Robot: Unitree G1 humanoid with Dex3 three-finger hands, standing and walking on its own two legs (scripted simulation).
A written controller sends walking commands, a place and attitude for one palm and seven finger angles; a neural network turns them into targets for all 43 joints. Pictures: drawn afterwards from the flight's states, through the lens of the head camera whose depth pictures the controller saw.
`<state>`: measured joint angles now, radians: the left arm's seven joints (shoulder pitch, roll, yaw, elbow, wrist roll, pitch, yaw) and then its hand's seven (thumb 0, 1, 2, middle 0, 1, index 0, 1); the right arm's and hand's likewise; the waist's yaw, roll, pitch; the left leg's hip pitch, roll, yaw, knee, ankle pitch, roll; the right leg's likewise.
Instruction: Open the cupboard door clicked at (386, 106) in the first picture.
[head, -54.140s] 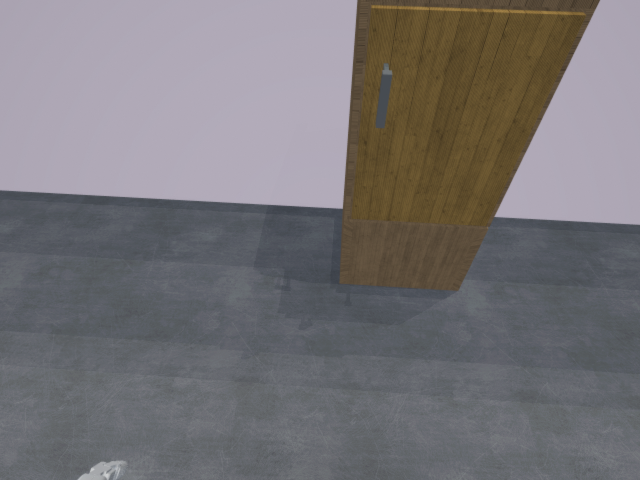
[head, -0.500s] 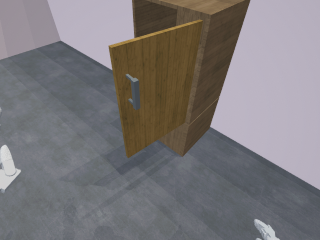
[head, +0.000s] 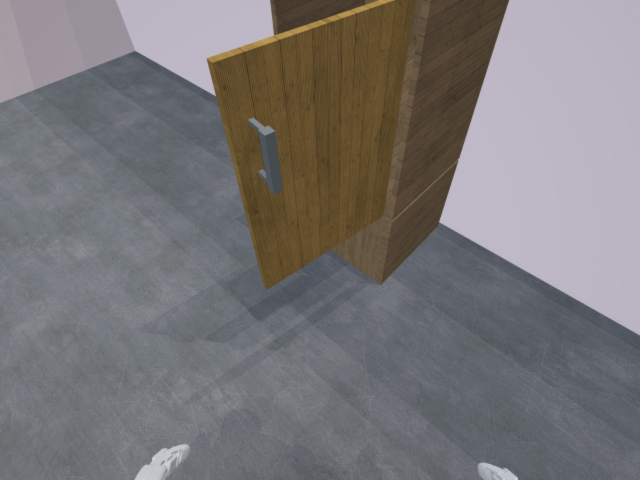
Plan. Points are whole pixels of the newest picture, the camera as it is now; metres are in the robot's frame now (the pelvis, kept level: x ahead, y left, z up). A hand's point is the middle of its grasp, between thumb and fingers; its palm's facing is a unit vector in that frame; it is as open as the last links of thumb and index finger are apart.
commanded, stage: let the arm hang, fingers relaxed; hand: left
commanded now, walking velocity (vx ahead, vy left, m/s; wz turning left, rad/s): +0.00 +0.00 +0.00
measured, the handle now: (265, 156) +0.61 +0.12 +0.05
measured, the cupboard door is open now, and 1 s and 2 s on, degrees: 81 81 81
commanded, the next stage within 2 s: look to check the result in 0.86 s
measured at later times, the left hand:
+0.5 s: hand out of the picture -0.02 +0.18 -0.15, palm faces +0.04 -0.98 -0.21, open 7.3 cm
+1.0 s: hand out of the picture -0.01 +0.19 -0.16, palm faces +0.04 -0.98 -0.20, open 7.4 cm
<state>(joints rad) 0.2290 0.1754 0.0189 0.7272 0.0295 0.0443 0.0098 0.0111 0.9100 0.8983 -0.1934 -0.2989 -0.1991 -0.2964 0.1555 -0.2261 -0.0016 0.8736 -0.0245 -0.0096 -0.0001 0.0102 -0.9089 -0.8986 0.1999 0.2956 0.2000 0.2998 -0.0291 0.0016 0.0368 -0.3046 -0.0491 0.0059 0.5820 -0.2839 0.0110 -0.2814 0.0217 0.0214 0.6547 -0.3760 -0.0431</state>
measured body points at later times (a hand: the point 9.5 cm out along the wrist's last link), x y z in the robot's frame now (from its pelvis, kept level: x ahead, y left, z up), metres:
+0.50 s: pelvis -0.01 +0.00 +0.02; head +0.00 -0.01 +0.47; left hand -0.02 +0.23 -0.14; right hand -0.02 -0.20 -0.15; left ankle +0.01 +0.12 -0.73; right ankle -0.02 -0.09 -0.73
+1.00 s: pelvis -0.01 +0.01 +0.02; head +0.00 +0.01 +0.47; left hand -0.02 +0.24 -0.14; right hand -0.01 -0.21 -0.15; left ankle +0.01 +0.12 -0.73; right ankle -0.02 -0.09 -0.73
